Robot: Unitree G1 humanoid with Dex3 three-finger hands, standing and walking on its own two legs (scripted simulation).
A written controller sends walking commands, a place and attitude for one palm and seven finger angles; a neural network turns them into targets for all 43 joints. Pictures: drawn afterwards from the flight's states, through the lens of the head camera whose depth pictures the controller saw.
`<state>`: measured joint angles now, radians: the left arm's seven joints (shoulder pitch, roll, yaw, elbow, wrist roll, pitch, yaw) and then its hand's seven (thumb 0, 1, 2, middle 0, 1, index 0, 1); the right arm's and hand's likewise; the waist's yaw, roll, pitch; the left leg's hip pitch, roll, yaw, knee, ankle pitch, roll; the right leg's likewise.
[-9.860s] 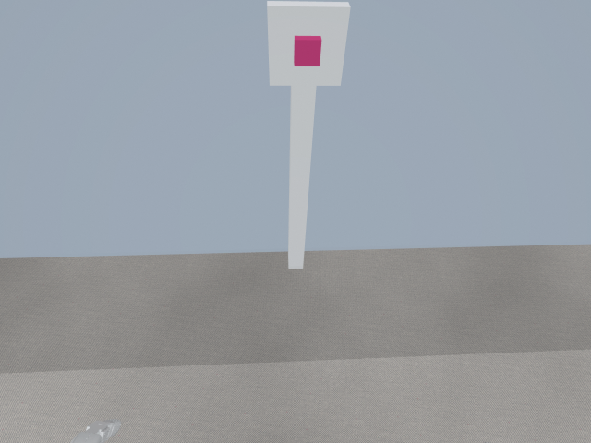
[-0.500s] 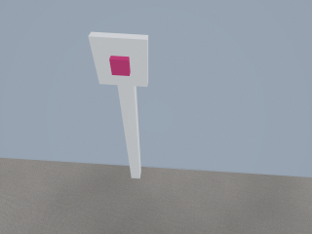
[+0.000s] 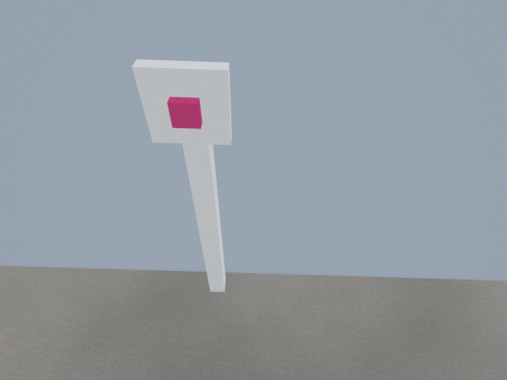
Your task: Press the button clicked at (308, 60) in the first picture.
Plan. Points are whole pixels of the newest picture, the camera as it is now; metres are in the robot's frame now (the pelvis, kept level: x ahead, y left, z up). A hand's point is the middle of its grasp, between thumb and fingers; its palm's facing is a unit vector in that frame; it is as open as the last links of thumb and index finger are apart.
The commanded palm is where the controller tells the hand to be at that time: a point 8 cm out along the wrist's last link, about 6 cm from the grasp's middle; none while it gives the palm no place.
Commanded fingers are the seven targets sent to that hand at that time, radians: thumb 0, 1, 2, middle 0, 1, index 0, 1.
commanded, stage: look again from close up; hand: left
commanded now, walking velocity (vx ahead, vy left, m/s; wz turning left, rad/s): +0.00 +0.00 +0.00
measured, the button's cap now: (185, 112) +0.55 +0.17 +0.14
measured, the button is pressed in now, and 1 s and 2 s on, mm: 0 0 0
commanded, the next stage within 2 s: shuffle to correct the standing spot in 0.48 s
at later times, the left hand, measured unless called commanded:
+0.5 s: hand out of the picture -0.01 +0.12 -0.17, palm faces +0.05 -0.98 -0.18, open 7.4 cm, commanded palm none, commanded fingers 0.00 0.90 0.90 -0.20 -0.30 -0.20 -0.30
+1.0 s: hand out of the picture +0.01 +0.13 -0.18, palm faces +0.09 -0.98 -0.16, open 7.4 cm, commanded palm none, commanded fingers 0.00 0.90 0.90 -0.20 -0.30 -0.20 -0.30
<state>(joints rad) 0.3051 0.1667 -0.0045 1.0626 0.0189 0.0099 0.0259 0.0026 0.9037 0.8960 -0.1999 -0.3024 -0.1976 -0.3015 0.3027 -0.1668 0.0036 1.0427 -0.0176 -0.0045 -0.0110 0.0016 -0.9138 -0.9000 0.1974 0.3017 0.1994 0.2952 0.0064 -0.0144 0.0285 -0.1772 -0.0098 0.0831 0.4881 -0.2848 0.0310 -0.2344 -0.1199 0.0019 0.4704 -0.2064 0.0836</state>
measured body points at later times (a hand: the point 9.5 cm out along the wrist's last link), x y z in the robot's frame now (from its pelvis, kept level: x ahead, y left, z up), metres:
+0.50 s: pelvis -0.01 -0.04 +0.00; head +0.00 -0.04 +0.45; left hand -0.01 +0.17 -0.16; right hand +0.00 -0.27 -0.16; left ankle -0.01 +0.10 -0.74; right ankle +0.03 -0.18 -0.74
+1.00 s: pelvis +0.04 -0.04 -0.01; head +0.04 -0.03 +0.44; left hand +0.01 +0.18 -0.17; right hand -0.02 -0.25 -0.16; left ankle -0.01 +0.10 -0.74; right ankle +0.03 -0.18 -0.74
